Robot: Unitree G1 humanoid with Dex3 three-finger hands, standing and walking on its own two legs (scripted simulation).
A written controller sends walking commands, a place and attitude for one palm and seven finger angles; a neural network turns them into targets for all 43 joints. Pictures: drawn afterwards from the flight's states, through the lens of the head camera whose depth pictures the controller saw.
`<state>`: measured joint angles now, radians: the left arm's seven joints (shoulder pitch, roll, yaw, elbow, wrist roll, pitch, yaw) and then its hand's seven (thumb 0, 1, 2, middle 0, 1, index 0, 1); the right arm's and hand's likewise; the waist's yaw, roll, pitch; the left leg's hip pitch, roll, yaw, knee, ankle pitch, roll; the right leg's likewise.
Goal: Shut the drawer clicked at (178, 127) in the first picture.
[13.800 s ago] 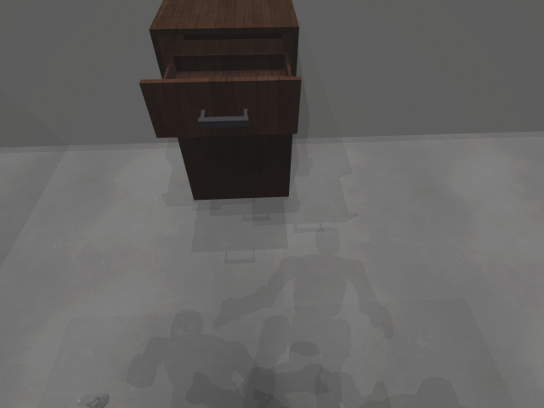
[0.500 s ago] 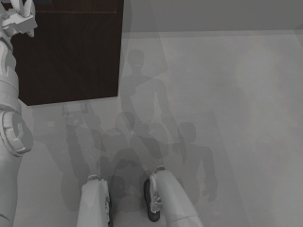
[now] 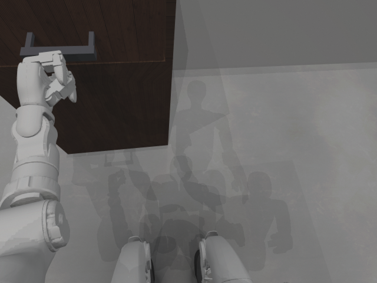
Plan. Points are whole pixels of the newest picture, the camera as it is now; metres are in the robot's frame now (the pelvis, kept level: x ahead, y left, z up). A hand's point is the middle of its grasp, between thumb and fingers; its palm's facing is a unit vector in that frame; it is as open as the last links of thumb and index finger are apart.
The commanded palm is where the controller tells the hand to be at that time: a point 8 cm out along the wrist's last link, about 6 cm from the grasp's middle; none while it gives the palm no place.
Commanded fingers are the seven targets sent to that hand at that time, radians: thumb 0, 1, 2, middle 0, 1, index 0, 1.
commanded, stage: draw the hand back to the body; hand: left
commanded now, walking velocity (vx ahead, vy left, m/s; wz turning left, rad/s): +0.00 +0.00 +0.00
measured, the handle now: (60, 45) +0.60 +0.24 +0.04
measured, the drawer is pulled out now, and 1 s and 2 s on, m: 0.00 0.00 0.00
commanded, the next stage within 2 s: step back with the hand held close in 1.28 s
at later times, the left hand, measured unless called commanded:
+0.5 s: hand (21, 139) +0.34 +0.21 +0.15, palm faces +0.13 -0.98 -0.17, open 3.3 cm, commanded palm +0.30 +0.26 +0.16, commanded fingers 0.00 0.90 0.90 -1.40 -1.60 -1.40 -1.60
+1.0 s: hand out of the picture +0.22 +0.23 +0.24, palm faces +0.40 -0.84 -0.35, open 3.3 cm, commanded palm +0.16 +0.27 +0.26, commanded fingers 0.00 0.90 0.90 -1.40 -1.60 -1.40 -1.60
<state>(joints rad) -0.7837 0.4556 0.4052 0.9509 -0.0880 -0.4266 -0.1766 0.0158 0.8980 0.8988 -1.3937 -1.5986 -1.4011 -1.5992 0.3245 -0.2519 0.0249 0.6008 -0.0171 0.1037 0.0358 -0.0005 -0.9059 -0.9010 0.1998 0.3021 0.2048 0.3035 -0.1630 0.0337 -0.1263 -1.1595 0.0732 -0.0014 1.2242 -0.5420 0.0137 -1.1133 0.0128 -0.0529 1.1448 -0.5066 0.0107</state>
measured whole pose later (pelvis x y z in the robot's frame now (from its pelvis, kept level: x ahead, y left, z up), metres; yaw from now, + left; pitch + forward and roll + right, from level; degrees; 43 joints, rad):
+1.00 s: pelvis +0.03 -0.02 +0.11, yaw +3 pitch -3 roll +0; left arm 0.42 0.32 0.23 -0.34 -0.07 -0.05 0.10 0.02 0.90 0.90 -1.40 -1.60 -1.40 -1.60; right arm 0.19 -0.23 0.04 0.59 0.01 -0.05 -0.07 0.01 -0.90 -0.90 0.20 0.30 0.20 0.30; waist 0.05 0.07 0.00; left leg -0.12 0.03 0.03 0.45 -0.27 -0.01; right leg -0.10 -0.01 -0.04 0.42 -0.27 0.00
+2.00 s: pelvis -0.04 +0.00 +0.10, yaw +3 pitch +0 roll -1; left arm 0.63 0.38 0.38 -0.57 -0.03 -0.23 0.13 0.01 0.89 0.90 -1.40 -1.60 -1.41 -1.60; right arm 0.18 -0.21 0.00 0.54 0.01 -0.03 -0.07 0.01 -0.90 -0.90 0.20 0.30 0.20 0.30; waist 0.00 0.03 0.04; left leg -0.35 0.01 0.04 0.55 -0.20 0.03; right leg -0.32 -0.03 -0.03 0.51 -0.19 0.02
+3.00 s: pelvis -0.22 +0.01 +0.09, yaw +1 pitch +2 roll -4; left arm 0.63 0.44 0.38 -0.66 -0.06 -0.26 0.12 0.01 0.89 0.90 -1.40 -1.60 -1.41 -1.60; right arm 0.16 -0.17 0.03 0.61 -0.03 -0.09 -0.04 0.01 -0.90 -0.90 0.20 0.30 0.21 0.30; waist 0.02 0.01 0.00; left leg -0.56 0.04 0.02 0.56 -0.13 0.00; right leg -0.12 0.06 -0.01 0.45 -0.35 -0.02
